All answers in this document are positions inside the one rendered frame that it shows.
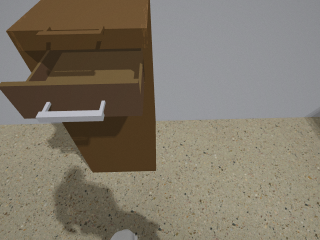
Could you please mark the left robot thigh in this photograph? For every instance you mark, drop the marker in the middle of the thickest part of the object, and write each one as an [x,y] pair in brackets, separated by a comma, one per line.
[124,235]

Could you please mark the cabinet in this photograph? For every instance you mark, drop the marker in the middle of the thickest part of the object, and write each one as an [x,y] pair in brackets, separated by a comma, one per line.
[118,143]

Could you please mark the drawer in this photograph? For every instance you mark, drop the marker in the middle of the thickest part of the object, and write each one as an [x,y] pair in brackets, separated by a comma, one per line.
[79,80]

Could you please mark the handle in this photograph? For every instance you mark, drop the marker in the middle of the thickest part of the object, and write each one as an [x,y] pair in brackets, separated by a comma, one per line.
[46,116]
[70,36]

